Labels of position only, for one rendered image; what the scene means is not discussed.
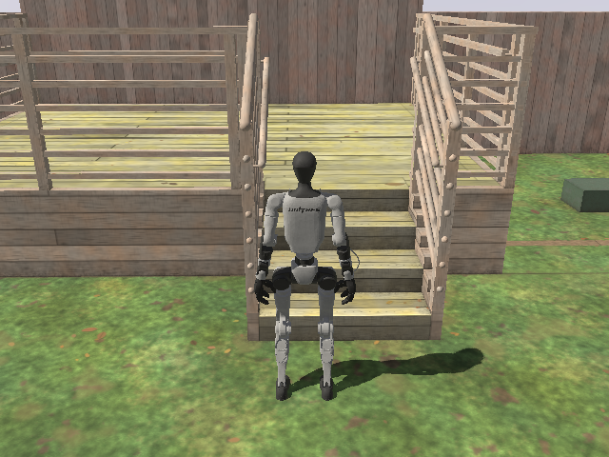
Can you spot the stairs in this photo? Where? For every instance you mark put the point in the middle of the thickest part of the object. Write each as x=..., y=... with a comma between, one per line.
x=388, y=303

